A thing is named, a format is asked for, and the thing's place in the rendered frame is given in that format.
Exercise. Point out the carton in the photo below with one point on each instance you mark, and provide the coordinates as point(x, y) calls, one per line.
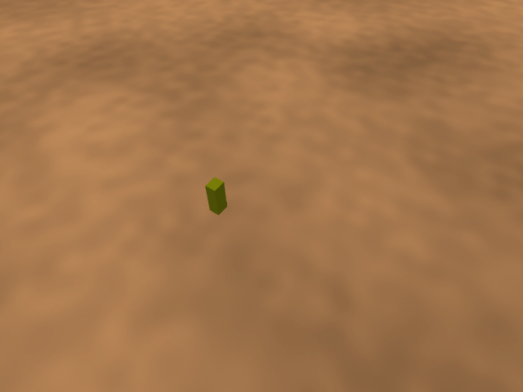
point(215, 189)

